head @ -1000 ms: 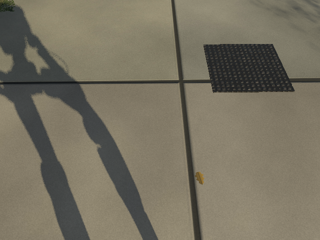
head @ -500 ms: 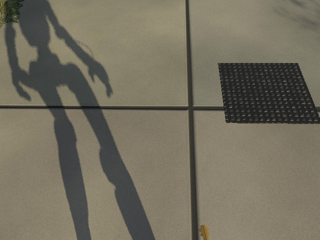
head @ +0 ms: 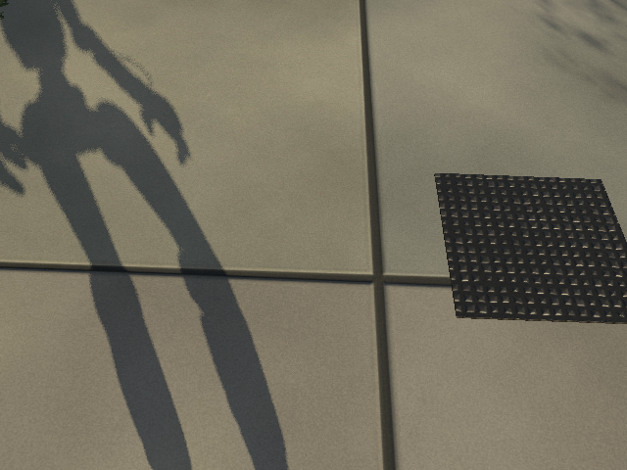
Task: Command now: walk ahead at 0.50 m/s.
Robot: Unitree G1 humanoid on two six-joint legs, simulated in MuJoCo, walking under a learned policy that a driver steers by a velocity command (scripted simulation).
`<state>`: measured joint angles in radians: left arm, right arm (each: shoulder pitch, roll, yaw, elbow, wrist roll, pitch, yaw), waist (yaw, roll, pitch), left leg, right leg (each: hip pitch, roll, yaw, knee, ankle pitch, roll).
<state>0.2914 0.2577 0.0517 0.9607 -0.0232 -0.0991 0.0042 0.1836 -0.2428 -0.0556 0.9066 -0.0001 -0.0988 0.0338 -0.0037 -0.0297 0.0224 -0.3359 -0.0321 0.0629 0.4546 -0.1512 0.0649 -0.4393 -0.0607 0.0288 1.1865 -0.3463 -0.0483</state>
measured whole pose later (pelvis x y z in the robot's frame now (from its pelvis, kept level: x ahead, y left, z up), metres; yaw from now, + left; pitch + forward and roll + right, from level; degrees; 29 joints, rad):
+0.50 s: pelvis +0.22 -0.04 -0.01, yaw -11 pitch +3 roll +1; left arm 0.11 0.26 0.07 0.77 0.00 -0.04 -0.02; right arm 0.17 -0.28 -0.05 0.89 0.00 -0.05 -0.02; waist 0.00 0.01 0.06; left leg -0.43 -0.02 -0.01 1.24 -0.51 -0.02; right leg -0.48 0.07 -0.01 0.51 -0.07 -0.08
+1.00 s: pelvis +0.29 +0.00 +0.00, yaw -28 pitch +3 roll -1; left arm 0.19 0.33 0.10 0.67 -0.01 0.04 0.03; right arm 0.18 -0.26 -0.07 0.79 -0.02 -0.02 -0.04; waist -0.01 -0.05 0.01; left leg -0.29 0.01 -0.02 0.48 -0.23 0.00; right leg -0.58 0.13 0.12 1.05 -0.42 0.03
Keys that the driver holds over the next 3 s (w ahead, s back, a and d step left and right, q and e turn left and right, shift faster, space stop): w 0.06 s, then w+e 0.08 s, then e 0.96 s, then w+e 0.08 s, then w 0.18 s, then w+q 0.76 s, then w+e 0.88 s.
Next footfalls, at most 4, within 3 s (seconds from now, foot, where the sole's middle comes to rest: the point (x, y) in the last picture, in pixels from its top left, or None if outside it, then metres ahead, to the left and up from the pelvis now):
0.38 right None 0.36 -0.14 -0.77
0.88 left None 0.39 0.08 -0.77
1.34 right None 0.23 -0.14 -0.77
1.82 left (393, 391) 0.65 -0.18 -0.77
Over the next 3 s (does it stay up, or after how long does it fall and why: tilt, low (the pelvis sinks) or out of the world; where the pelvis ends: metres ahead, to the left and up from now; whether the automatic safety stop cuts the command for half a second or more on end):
stays up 1.05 -0.44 0.01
